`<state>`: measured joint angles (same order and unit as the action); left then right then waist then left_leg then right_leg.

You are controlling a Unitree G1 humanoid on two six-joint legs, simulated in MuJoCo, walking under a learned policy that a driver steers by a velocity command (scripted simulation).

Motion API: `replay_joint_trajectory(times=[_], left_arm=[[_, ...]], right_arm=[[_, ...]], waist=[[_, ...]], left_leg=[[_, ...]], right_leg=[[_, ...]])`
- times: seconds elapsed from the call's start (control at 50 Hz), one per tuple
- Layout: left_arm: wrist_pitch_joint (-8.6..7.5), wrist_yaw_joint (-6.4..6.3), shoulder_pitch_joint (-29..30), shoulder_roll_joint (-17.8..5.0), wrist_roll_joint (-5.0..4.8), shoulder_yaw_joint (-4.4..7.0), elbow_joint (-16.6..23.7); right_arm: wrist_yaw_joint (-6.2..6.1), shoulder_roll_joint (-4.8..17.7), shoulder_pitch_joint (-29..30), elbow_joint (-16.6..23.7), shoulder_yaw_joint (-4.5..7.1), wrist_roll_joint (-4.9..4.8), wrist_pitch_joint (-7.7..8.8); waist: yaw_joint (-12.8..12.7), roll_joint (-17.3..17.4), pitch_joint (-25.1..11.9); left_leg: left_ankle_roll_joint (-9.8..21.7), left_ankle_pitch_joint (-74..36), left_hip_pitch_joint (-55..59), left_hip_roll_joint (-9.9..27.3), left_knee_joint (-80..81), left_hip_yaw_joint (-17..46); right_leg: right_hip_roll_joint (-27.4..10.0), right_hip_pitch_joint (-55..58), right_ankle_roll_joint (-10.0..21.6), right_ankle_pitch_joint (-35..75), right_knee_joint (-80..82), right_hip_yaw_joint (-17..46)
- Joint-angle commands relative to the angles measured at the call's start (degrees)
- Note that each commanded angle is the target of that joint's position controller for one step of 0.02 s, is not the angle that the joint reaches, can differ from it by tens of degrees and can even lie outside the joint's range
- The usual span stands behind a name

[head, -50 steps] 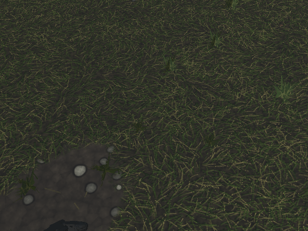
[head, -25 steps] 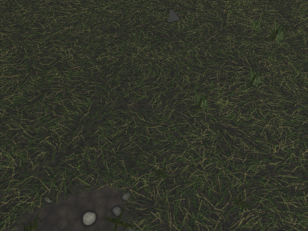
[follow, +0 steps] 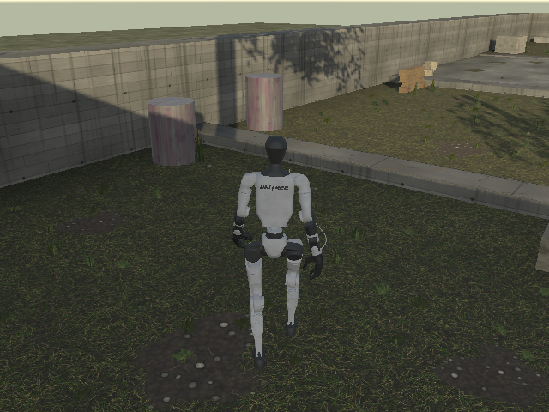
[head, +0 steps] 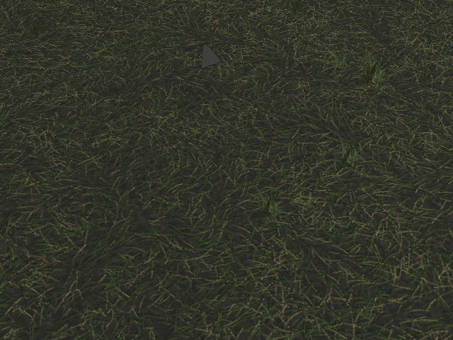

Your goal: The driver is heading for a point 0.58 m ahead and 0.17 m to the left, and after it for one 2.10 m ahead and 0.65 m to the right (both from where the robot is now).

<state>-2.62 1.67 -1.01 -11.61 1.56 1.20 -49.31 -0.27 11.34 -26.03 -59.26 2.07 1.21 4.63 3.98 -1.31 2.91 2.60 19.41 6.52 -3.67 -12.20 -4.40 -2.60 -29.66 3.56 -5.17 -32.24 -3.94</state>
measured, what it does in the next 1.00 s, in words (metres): walks ahead, turning left: right foot, then left foot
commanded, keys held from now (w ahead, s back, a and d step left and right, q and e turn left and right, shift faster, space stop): w+q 0.72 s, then w+e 0.28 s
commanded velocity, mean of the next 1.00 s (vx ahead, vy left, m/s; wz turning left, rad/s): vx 0.50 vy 0.00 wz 0.34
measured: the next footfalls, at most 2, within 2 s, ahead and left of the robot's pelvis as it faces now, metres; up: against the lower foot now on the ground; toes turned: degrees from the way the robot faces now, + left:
right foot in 0.04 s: +0.19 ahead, -0.10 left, +0.00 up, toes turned -3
left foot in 0.58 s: +0.43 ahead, +0.12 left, +0.00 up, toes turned +23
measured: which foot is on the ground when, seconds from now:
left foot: down 0.00-0.06, up 0.08-0.56, down 0.58-1.00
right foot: up 0.00-0.02, down 0.04-0.60, up 0.62-1.00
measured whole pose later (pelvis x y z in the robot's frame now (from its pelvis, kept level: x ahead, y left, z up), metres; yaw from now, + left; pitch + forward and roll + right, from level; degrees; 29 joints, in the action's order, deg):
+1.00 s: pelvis +0.51 +0.10 +0.01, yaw +22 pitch +0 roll +1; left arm -1.0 2.0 -8.1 -13.6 1.1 2.5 -48.7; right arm -0.1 13.1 -21.2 -54.9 2.6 1.1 4.6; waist 2.2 -2.8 2.6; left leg 6.9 14.3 5.6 -7.6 -8.4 -2.3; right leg -5.2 -37.7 1.6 -0.6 -43.3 -1.4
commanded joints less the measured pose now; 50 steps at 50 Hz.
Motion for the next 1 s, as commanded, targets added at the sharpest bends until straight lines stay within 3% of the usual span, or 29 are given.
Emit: replay_joint_trajectory(times=[0.02,0.04,0.06,0.08,0.1,0.12,0.14,0.16,0.2,0.28,0.36,0.46,0.52,0.56,0.58,0.6,0.62,0.64,0.66,0.68,0.72,0.76,0.8,0.9,1.0], left_arm=[[-1.88,-1.03,-10.5,-6.7,0.26,2.4,-0.3],[-2.65,-1.79,-20.9,-9.9,1.42,3.55,-3.1],[-2.69,-2.35,-27.6,-16.7,2.8,5.28,-3.4],[-1.71,-1.97,-25.1,-15.5,0.87,5.25,-3.2],[-1.43,-1.83,-18.6,-11.6,-0.01,4.2,-2.2],[-1.78,-1.61,-14.1,-7.7,-0.18,3.21,-1.5],[-2.2,-1.68,-12.5,-5.8,-0.15,2.69,-1.6],[-2.59,-2.0,-12.3,-4.7,-0.46,2.34,-2.2],[-3.67,-2.21,-14.1,-4.7,-0.63,2.34,-3.0],[-4.55,-2.39,-17.5,-5.7,-0.72,2.69,-4.4],[-4.46,-2.64,-19.7,-5.5,-0.61,2.44,-5.3],[-3.67,-3.42,-24.4,-7.2,-0.39,2.8,-7.0],[-2.64,-3.93,-23.7,-9.0,-0.09,3.27,-7.0],[-1.49,-3.88,-22.9,-10.9,0.03,3.87,-6.5],[-1.04,-3.52,-22.1,-11.3,-0.23,3.98,-5.8],[-1.12,-3.23,-22.0,-9.0,-0.31,3.39,-3.8],[-1.75,-1.94,-21.4,-4.8,-1.19,2.9,1.1],[-2.51,-1.7,-13.6,-8.7,-0.46,3.32,2.5],[-3.35,-1.45,-12.0,-7.7,-1.25,2.96,3.4],[-3.68,-1.69,-13.6,-7.6,-1.26,2.97,2.3],[-1.73,-1.72,-15.7,-7.0,0.82,2.91,1.8],[0.13,-1.05,-17.5,-5.5,1.23,2.61,1.1],[0.78,-0.5,-15.1,-5.0,1.0,2.36,1.4],[0.99,0.02,-5.4,-5.9,-0.31,2.23,4.0],[0.6,0.54,0.9,-5.1,-0.55,1.47,6.0]], right_arm=[[-0.43,9.5,0.7,1.5,1.75,0.05,0.0],[-0.23,8.3,1.2,2.6,1.29,-0.43,0.1],[0.31,1.9,-4.3,4.7,-0.21,-2.76,0.16],[-0.21,6.5,-4.2,3.5,1.2,-1.85,-0.31],[-0.21,8.2,0.6,4.2,1.97,-1.14,-0.65],[0.19,6.8,3.2,4.7,1.77,-1.02,-0.53],[0.45,5.7,3.9,4.5,1.85,-0.74,-0.97],[0.85,5.1,3.4,4.4,1.91,0.18,-1.81],[1.61,3.6,3.3,4.5,1.92,0.54,-3.19],[2.37,3.2,10.3,7.4,2.06,0.42,-4.3],[3.03,2.5,18.6,10.6,1.41,0.35,-4.05],[3.65,2.6,26.2,14.2,0.79,0.81,-3.86],[3.39,4.0,23.8,14.2,1.42,0.96,-3.89],[2.84,5.9,15.5,12.0,2.56,0.95,-3.6],[2.27,7.7,7.5,9.6,3.61,1.35,-3.02],[1.42,13.4,1.0,8.4,5.44,1.97,-2.75],[1.29,18.8,4.3,9.9,6.6,0.87,-3.38],[0.96,17.5,3.8,9.9,6.23,-0.18,-4.15],[0.45,14.8,6.7,9.7,5.49,-0.45,-4.07],[0.35,11.8,9.2,9.7,4.75,-0.52,-3.67],[-0.06,9.4,12.3,10.3,3.8,-1.13,-2.54],[0.12,8.7,10.7,9.6,3.23,-1.31,-1.04],[0.31,9.3,7.7,8.2,3.11,-1.16,-0.24],[0.53,9.3,3.2,6.8,2.47,-0.69,0.24],[-0.52,8.6,0.7,4.9,1.53,0.19,0.56]], waist=[[-8.2,4.0,-3.4],[-11.8,1.0,-10.2],[-10.9,-10.7,-19.7],[-10.3,-8.3,-20.7],[-7.8,-3.4,-11.1],[-6.5,-1.8,-5.3],[-5.1,-2.1,-2.3],[-3.7,-3.3,-0.8],[-2.7,-2.9,-1.1],[-2.7,-2.4,0.8],[-4.0,-2.1,2.8],[-6.0,-2.1,3.6],[-3.9,-3.9,1.2],[-0.4,-4.5,-4.0],[3.3,-2.3,-8.3],[5.6,4.0,-13.7],[1.1,16.6,-16.6],[3.2,4.8,-12.9],[1.2,2.9,-6.8],[-1.8,-1.3,-2.8],[-5.1,-0.7,-2.6],[-6.2,0.3,-3.5],[-5.4,1.9,-2.3],[-1.6,4.2,0.2],[0.2,4.2,3.2]], left_leg=[[6.1,-50.3,-3.9,14.8,-15.8,5.6],[5.0,-39.9,-13.0,11.9,-29.2,4.1],[2.0,-9.1,-33.1,3.6,-50.8,-0.2],[2.6,10.3,-39.6,0.9,-59.2,5.4],[3.2,5.6,-41.8,4.8,-60.4,7.7],[3.2,0.9,-41.0,7.0,-57.8,7.7],[3.0,-1.4,-39.0,8.4,-55.3,7.4],[2.5,-2.7,-37.0,9.3,-53.7,7.3],[1.7,-4.9,-36.2,9.3,-53.7,6.5],[0.5,-12.4,-43.8,10.4,-50.1,5.3],[0.0,-19.3,-44.6,9.5,-37.3,2.5],[2.7,-17.5,-43.0,7.5,-26.5,-2.6],[6.0,-9.6,-37.0,3.3,-24.5,-5.5],[8.8,-4.1,-27.6,-0.7,-22.5,-6.3],[10.7,-6.0,-16.4,-1.8,-17.1,-4.6],[14.2,-0.7,-2.7,9.5,-14.7,11.0],[23.9,-2.1,10.6,23.5,-5.8,45.1],[22.2,-4.9,8.5,22.8,-2.6,42.0],[20.2,-9.5,2.0,21.8,-2.5,34.2],[17.4,-17.6,-5.3,19.0,-1.8,28.7],[14.7,-26.1,-12.2,13.8,-1.2,21.1],[13.9,-32.0,-13.4,12.4,-0.2,16.9],[12.1,-34.5,-13.6,11.4,1.6,13.7],[6.4,-36.5,-7.3,10.8,3.7,8.7],[5.2,-39.6,-1.0,13.2,4.9,4.0]], right_leg=[[3.7,15.5,2.9,-2.8,6.3,-1.0],[-1.9,30.9,5.1,-3.6,7.0,4.8],[-20.4,50.0,11.0,-10.0,9.8,29.5],[-23.5,46.9,12.7,-12.9,16.6,40.6],[-20.6,38.3,10.5,-16.4,17.7,31.3],[-18.0,30.3,8.6,-13.9,20.4,24.1],[-15.4,25.4,6.3,-10.4,22.3,18.2],[-13.4,21.9,4.7,-6.8,23.3,13.5],[-12.5,20.5,4.2,-0.8,24.1,8.6],[-11.6,22.6,4.2,4.9,25.5,1.3],[-10.2,24.3,3.8,10.2,25.1,-4.4],[-12.7,32.7,3.6,20.4,22.0,-8.5],[-13.5,37.0,2.9,42.1,13.2,-11.3],[-13.6,37.1,2.9,50.0,-1.6,-11.8],[-12.7,31.7,1.5,42.5,-14.6,-12.6],[-10.3,18.2,-0.4,18.2,-32.4,-12.4],[4.5,-7.2,-4.1,-26.7,-52.4,-5.5],[1.3,-14.0,-3.4,-22.1,-52.5,4.9],[-1.4,-14.6,-2.9,-16.2,-48.7,5.4],[-3.4,-10.9,-2.9,-13.3,-42.6,5.4],[-4.8,-3.9,-4.2,-12.3,-36.5,5.8],[-4.7,-2.0,-5.0,-11.4,-33.0,4.3],[-5.2,-3.4,-5.2,-7.0,-28.4,2.9],[-4.5,-9.5,-3.3,3.4,-17.6,2.1],[-0.6,-10.3,-0.8,6.0,-7.6,1.3]])
Velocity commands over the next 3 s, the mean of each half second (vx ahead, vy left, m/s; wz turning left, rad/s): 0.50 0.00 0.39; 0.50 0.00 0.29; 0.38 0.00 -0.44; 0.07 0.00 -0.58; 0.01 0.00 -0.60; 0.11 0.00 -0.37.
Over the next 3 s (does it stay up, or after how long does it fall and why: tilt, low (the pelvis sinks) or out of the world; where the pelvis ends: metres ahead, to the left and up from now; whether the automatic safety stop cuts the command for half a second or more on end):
stays up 0.84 0.17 0.01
